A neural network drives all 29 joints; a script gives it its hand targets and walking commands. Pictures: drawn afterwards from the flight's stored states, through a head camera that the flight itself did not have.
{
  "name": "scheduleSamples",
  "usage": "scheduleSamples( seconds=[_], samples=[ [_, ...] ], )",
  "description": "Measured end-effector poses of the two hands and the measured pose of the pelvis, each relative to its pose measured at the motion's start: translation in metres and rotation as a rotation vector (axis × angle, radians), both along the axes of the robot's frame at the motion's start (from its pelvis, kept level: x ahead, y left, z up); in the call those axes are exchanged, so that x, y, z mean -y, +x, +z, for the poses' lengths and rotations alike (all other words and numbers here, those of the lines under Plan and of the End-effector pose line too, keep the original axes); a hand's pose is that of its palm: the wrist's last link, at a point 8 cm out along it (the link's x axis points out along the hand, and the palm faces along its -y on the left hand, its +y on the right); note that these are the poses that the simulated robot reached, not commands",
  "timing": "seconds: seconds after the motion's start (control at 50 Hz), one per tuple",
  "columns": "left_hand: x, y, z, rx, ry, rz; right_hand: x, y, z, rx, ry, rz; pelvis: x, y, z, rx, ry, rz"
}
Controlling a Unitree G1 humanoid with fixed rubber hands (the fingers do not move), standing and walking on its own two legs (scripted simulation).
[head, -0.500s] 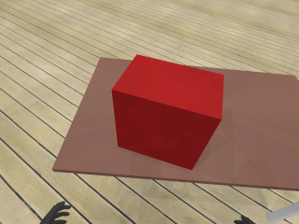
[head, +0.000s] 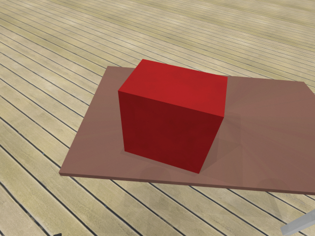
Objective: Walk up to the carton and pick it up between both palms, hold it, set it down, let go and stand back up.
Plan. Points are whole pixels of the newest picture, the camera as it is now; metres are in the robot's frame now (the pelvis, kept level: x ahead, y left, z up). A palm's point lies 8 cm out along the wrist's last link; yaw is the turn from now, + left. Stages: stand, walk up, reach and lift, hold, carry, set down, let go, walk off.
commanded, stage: stand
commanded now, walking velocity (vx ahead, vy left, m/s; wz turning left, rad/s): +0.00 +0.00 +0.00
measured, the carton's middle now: (171, 117) +0.49 -0.05 +0.01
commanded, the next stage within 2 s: none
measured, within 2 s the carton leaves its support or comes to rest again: neither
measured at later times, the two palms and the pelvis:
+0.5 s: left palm out of the picture +0.04 +0.28 -0.12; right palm out of the picture +0.01 -0.31 -0.11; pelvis -0.02 -0.01 +0.00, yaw +0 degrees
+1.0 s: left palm out of the picture +0.07 +0.28 -0.12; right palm out of the picture +0.06 -0.30 -0.11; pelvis +0.00 -0.01 +0.00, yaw +0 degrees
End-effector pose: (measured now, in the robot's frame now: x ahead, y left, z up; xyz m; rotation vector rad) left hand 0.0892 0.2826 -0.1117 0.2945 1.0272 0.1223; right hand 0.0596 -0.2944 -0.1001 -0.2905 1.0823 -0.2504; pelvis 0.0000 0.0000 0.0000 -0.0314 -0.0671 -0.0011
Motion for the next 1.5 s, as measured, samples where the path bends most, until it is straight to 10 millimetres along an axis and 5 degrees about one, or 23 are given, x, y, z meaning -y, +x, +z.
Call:
scheduleSamples(
  seconds=[0.52, 0.98, 1.5],
  samples=[
    [0.005, -0.050, -0.008, -0.115, 0.017, 0.026, 0.011, -0.050, -0.014, -0.122, 0.016, -0.034, 0.010, -0.023, -0.001, 0.032, 0.013, 0.001],
    [0.001, -0.024, -0.008, -0.126, 0.022, 0.026, 0.006, 0.000, -0.009, -0.086, 0.013, -0.011, 0.006, -0.002, 0.001, 0.002, 0.010, 0.002],
    [0.004, -0.018, -0.006, -0.126, 0.028, 0.025, 0.009, 0.002, -0.011, -0.103, 0.019, -0.015, 0.010, 0.002, 0.002, -0.004, 0.015, 0.003]
  ],
)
